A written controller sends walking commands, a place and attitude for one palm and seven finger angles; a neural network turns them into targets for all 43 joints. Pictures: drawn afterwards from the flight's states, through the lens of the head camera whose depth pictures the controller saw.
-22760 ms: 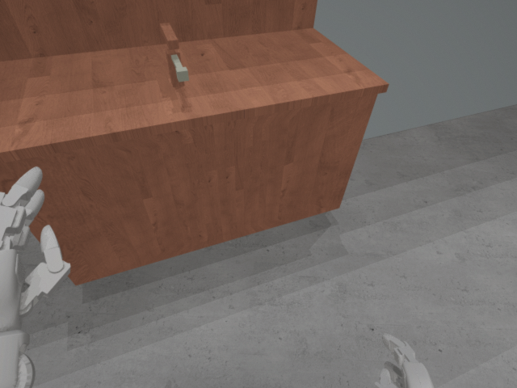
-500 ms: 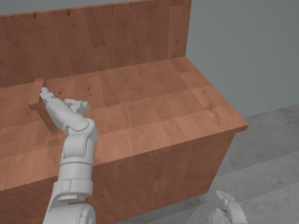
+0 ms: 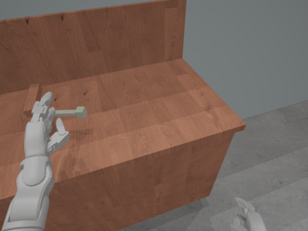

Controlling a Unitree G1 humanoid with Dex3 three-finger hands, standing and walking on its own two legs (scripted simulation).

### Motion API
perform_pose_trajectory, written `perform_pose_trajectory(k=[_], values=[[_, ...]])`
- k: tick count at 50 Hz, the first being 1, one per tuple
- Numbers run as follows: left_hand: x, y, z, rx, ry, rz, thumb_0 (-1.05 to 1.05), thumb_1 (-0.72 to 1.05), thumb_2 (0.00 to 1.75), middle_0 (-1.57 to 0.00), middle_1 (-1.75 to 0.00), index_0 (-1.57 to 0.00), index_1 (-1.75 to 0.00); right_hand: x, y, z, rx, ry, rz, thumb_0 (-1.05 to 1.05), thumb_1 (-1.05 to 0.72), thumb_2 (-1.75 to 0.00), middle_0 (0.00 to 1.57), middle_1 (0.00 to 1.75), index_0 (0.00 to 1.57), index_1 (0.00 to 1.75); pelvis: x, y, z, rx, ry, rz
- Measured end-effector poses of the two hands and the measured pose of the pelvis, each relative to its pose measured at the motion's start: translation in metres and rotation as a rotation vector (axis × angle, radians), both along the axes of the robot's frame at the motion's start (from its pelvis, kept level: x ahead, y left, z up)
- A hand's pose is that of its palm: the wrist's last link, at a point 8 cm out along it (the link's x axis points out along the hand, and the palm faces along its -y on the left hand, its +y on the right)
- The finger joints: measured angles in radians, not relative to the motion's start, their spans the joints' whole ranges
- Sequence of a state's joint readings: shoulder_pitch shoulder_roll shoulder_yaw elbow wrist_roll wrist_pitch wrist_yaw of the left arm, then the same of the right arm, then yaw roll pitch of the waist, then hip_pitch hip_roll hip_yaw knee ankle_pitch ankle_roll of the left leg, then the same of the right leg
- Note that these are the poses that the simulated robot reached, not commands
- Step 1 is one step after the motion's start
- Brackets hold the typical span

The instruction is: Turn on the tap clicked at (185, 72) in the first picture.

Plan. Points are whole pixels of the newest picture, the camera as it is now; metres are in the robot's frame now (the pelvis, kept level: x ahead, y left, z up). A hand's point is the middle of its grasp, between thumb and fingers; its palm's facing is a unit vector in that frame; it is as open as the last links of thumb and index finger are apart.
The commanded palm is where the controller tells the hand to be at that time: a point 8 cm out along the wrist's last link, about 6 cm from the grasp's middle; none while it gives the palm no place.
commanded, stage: draw the hand back beside the body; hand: left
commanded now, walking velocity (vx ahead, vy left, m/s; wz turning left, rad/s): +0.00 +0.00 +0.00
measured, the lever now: (81, 112) +0.43 +0.28 +0.08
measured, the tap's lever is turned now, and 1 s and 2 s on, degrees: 71 71 71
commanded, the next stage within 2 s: step back with the hand held close in 1.06 s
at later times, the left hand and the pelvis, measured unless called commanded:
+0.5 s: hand (52, 152) +0.23 +0.24 +0.15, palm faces +0.35 -0.89 -0.28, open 7.5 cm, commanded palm +0.19 +0.29 +0.16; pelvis -0.01 +0.02 +0.00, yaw -1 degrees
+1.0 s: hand (32, 164) +0.19 +0.27 +0.16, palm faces +0.41 -0.85 -0.32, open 7.4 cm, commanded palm +0.15 +0.30 +0.17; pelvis +0.00 +0.02 +0.00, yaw +1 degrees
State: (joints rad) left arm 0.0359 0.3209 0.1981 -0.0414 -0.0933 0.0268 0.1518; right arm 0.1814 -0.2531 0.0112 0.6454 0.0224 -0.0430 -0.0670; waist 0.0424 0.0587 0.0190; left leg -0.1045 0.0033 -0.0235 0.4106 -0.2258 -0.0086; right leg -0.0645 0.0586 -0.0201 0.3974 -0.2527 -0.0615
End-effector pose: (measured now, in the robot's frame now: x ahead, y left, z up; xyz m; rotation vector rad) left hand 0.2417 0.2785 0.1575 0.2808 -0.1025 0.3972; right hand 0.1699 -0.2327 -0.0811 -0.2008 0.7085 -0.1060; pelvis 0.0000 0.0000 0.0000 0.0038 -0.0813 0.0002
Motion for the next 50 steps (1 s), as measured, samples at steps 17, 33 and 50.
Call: perform_pose_trajectory(k=[17,33,50], values=[[-0.028,-0.004,0.003,0.05,-0.061,-0.099,0.01,0.9,0.9,-0.19,-0.24,-0.19,-0.24,-0.011,0.024,0.005,0.039,-0.034,0.006,0.02,-0.9,-0.9,0.2,0.3,0.2,0.3,-0.011,0.009,0.004,-0.007,-0.017,-0.015],[-0.068,0.015,0.008,0.084,-0.076,-0.051,0.01,0.9,0.9,-0.2,-0.29,-0.2,-0.29,0.006,0.034,0.015,0.005,-0.07,0.055,0.02,-0.9,-0.9,0.2,0.3,0.2,0.3,-0.007,0.02,0.004,-0.011,-0.021,-0.005],[-0.089,0.026,0.012,0.11,-0.071,-0.001,0.01,0.89,0.9,-0.21,-0.3,-0.21,-0.31,0.013,0.047,0.014,0.014,-0.077,0.093,0.02,-0.9,-0.9,0.2,0.3,0.2,0.3,-0.004,0.023,0.002,-0.014,-0.018,0.008]])
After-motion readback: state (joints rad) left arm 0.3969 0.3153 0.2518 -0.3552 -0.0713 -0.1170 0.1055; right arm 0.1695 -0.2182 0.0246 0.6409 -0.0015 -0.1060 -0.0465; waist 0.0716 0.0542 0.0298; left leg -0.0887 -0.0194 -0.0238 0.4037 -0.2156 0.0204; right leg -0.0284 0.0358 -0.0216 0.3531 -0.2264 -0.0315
